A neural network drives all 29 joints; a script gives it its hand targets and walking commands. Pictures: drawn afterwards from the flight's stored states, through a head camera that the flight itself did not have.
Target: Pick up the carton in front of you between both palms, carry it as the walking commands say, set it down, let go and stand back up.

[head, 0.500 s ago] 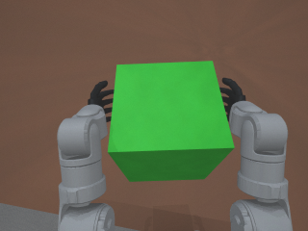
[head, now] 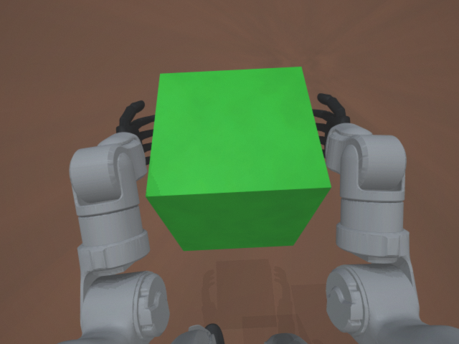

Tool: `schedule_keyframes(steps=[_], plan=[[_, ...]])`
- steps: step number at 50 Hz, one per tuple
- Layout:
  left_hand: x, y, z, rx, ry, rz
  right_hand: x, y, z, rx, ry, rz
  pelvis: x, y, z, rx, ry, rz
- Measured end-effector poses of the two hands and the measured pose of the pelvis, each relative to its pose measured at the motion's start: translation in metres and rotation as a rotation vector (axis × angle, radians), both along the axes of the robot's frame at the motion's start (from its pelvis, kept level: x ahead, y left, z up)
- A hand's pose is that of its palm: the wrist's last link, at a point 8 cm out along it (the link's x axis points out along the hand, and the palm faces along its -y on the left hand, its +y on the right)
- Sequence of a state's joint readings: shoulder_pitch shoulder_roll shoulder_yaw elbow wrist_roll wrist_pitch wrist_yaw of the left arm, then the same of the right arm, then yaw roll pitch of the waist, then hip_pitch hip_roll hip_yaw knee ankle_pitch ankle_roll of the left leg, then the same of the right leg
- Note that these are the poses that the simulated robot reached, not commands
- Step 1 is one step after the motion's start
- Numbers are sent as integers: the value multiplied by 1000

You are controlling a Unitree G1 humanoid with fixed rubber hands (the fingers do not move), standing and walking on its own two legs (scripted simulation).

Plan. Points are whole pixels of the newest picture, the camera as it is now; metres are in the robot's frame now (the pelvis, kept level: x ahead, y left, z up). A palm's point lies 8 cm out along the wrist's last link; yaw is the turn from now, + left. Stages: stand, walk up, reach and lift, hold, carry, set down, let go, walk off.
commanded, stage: carry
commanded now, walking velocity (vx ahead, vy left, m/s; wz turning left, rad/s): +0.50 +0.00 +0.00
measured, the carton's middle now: (235, 170) +0.39 -0.02 +0.05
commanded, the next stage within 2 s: none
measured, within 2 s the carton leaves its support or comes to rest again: neither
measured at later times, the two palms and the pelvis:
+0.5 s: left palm out of the picture +0.68 +0.16 +0.22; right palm out of the picture +0.73 -0.13 +0.22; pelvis +0.32 -0.04 +0.07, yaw +2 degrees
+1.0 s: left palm out of the picture +1.03 +0.13 +0.27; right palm out of the picture +1.01 -0.17 +0.27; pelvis +0.63 +0.01 +0.10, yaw +0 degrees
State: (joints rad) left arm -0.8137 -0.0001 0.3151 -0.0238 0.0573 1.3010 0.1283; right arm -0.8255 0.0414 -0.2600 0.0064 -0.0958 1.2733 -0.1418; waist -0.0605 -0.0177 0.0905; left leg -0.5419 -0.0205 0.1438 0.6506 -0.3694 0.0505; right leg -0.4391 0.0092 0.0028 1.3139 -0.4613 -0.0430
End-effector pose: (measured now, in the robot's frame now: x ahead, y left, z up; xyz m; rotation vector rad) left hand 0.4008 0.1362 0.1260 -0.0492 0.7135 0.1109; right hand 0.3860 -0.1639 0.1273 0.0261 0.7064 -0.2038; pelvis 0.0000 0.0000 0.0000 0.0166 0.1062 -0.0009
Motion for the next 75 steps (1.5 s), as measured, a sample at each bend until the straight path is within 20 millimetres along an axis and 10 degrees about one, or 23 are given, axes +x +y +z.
schedule_keyframes(steps=[7,13,23,32,40,48,64,75], plan=[[87,-21,23,-35,-62,-28,71,-20,21,32,-67,-79,83,1,24,-36,6,0],[168,-24,55,-1,-146,0,169,-25,55,35,-147,-25,176,-18,22,-50,-2,10],[257,18,78,33,-16,139,316,25,82,41,-15,184,299,-40,61,-10,-18,27],[388,33,119,26,-88,96,429,37,118,23,-89,144,423,-13,62,8,-19,21],[502,1,109,22,47,-65,489,5,102,-8,49,7,514,14,85,-18,-33,13],[599,-8,136,-5,-42,-57,587,-5,135,5,-41,-24,605,11,102,-39,-15,8],[756,46,158,45,5,148,819,51,162,38,5,188,803,-18,138,-21,-24,33],[930,45,192,33,-42,15,945,46,191,-19,-39,81,953,24,140,8,-36,21]])
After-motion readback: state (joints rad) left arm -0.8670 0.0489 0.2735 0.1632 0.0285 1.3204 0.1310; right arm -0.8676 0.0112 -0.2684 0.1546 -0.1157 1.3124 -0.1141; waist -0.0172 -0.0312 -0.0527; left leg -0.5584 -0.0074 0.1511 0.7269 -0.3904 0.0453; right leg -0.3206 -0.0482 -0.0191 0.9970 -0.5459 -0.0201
